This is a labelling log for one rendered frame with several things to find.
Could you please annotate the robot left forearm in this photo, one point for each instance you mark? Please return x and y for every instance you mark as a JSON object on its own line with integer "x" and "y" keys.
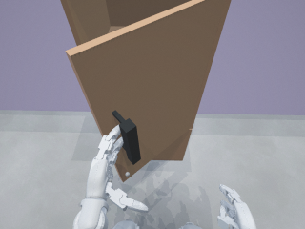
{"x": 92, "y": 214}

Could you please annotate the left robot hand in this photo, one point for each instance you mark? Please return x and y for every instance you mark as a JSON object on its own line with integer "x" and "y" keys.
{"x": 98, "y": 185}

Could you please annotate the right robot hand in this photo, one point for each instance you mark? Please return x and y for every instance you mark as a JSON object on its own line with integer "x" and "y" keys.
{"x": 239, "y": 214}

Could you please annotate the cupboard door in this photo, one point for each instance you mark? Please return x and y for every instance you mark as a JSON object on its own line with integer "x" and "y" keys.
{"x": 150, "y": 72}

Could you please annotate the handle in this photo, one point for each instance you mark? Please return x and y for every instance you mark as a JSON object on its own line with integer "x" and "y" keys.
{"x": 130, "y": 137}

